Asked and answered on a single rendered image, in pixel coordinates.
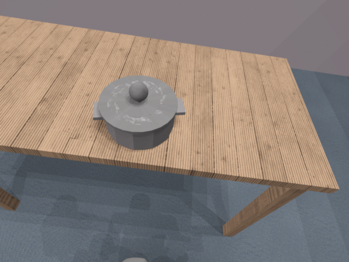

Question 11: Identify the lid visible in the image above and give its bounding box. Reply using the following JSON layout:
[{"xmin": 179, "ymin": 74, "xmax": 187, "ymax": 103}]
[{"xmin": 98, "ymin": 75, "xmax": 178, "ymax": 134}]

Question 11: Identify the table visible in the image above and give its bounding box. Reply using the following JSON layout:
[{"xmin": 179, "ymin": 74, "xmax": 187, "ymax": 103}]
[{"xmin": 0, "ymin": 16, "xmax": 339, "ymax": 236}]

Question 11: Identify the pot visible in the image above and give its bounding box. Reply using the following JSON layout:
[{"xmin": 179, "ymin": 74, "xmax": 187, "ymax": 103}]
[{"xmin": 93, "ymin": 98, "xmax": 185, "ymax": 150}]

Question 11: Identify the knob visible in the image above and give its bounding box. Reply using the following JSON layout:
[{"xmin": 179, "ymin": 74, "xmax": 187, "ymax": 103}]
[{"xmin": 129, "ymin": 82, "xmax": 148, "ymax": 102}]

